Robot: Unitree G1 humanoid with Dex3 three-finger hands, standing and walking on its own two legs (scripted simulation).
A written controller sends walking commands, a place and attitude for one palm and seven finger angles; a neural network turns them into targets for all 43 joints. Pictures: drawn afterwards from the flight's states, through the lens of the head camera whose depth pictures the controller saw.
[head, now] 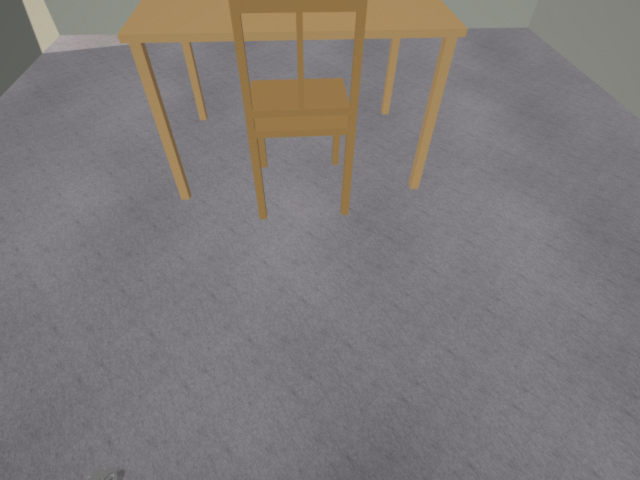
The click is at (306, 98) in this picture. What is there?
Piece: chair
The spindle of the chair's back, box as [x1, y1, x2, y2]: [296, 12, 303, 108]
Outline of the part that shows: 296,13 299,108 303,108 302,12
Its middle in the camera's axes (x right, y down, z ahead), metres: -0.07 -0.57 +1.27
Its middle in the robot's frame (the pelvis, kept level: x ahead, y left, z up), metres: +1.33 +0.14 -0.07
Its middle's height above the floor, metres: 0.70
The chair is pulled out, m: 0.00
